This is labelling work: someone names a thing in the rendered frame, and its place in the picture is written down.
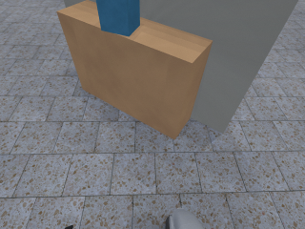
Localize carton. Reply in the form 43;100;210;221
95;0;140;37

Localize robot right thigh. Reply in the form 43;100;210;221
169;210;205;229

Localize right robot shin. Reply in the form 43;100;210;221
173;207;185;213

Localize pedestal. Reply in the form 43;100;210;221
57;0;213;140

